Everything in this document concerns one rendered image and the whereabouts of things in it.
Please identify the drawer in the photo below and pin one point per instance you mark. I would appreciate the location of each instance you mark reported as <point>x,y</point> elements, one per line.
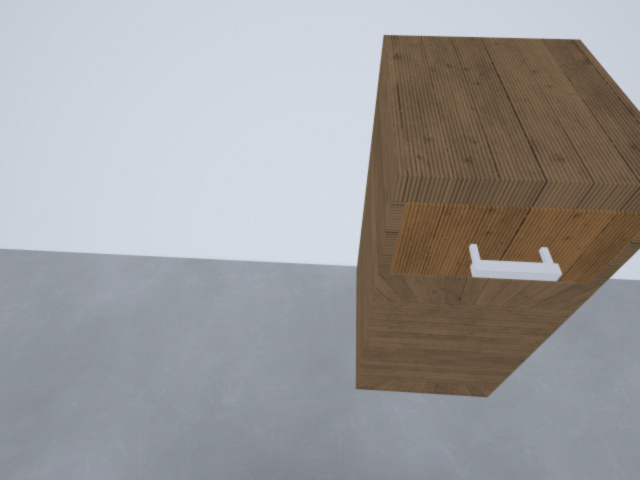
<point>434,238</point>

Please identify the cabinet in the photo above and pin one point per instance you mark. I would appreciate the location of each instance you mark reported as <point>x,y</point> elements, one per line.
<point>521,122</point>

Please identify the handle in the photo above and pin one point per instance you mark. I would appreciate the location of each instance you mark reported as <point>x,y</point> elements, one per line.
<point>546,271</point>

